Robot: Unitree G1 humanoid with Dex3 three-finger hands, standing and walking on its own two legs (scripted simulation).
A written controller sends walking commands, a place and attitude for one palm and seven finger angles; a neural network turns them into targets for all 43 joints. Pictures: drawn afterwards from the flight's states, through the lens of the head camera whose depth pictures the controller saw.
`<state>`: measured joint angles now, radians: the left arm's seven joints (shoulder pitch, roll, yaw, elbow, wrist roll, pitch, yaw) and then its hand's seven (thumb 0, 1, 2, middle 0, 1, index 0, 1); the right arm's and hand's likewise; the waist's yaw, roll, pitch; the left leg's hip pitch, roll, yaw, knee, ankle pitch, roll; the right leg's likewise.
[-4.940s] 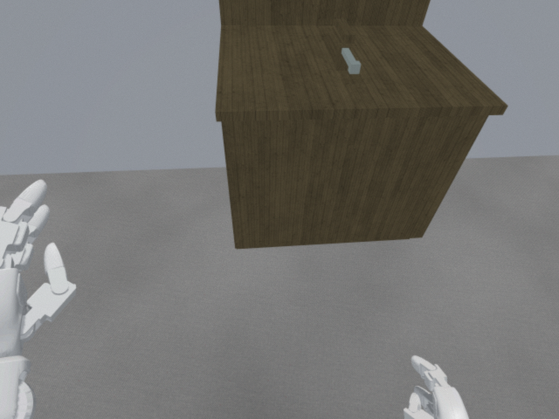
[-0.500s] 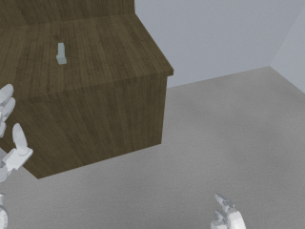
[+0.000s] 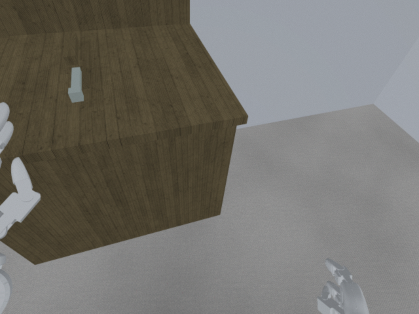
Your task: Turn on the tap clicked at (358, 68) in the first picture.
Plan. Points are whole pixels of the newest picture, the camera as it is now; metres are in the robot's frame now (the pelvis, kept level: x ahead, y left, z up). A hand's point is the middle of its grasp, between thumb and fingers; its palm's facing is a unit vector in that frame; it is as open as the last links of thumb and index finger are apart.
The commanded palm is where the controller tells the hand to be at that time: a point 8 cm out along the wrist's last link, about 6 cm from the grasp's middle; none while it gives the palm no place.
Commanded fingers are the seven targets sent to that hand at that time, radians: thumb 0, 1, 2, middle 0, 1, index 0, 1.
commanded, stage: take the last steps up to it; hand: left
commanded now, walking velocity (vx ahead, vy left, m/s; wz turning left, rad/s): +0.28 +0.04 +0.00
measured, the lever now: (76, 94) +0.58 +0.38 +0.07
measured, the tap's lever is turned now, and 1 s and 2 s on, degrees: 0 0 0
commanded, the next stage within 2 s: come to a stop and stand still in 0.60 s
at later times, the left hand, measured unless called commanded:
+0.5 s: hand (93, 147) +0.31 +0.21 +0.18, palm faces +0.41 -0.81 -0.42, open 7.4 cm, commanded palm +0.25 +0.26 +0.19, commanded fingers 0.00 0.90 0.90 -0.20 -0.30 -0.20 -0.30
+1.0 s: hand (114, 125) +0.37 +0.20 +0.18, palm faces +0.41 -0.80 -0.44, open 7.4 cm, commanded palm +0.31 +0.24 +0.19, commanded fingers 0.00 0.90 0.90 -0.20 -0.30 -0.20 -0.30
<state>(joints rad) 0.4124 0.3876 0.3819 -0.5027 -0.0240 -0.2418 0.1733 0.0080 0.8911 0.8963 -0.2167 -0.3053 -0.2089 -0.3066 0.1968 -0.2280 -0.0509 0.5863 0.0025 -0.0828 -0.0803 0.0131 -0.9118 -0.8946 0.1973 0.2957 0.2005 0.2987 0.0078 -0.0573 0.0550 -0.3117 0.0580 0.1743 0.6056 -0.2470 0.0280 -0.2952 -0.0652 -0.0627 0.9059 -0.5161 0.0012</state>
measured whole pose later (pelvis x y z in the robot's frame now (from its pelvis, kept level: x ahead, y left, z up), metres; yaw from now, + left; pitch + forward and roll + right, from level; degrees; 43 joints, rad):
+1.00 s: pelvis +0.15 -0.04 +0.01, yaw +1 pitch -1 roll +1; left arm 0.47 0.34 0.33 -0.49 -0.04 -0.16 0.15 0.01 0.89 0.90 -0.22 -0.31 -0.21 -0.31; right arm 0.18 -0.17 0.03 0.62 0.00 -0.07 -0.04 0.01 -0.91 -0.89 0.20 0.30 0.21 0.30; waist 0.01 0.04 0.07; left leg -0.33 0.04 0.05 0.80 -0.46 -0.04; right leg -0.29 -0.02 -0.11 0.56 -0.27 -0.05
